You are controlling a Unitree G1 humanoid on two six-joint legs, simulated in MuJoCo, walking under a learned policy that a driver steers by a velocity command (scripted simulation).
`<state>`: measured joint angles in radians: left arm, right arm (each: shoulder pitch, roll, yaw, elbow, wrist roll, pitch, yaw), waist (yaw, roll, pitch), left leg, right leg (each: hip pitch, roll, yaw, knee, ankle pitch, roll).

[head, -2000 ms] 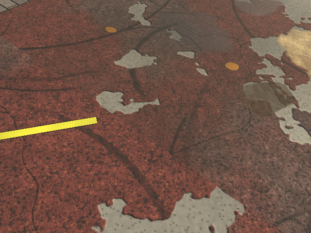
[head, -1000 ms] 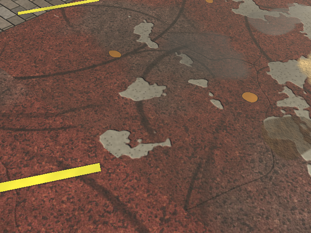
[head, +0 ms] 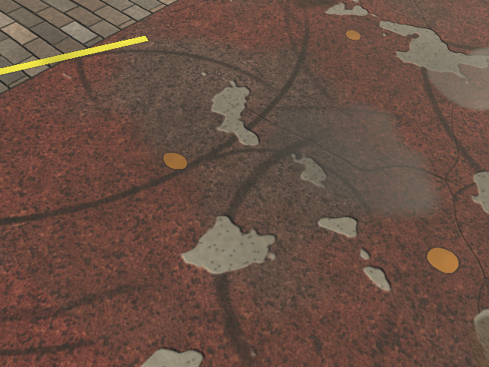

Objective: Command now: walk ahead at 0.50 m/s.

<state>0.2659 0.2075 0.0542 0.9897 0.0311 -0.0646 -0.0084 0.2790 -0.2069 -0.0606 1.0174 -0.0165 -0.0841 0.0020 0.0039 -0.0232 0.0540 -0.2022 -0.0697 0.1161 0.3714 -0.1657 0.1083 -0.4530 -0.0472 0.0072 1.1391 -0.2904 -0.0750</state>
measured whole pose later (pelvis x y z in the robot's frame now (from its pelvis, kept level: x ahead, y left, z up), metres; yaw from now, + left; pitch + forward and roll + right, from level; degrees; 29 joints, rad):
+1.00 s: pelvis +0.52 +0.00 -0.02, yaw +19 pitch +0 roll +0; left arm 0.35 0.20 0.06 0.96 0.01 -0.06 0.02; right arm 0.09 -0.23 -0.07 0.86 -0.03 -0.03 0.02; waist 0.02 0.00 0.08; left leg -0.41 -0.09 0.12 0.61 -0.21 0.16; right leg -0.22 -0.07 -0.14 1.19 -0.46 0.01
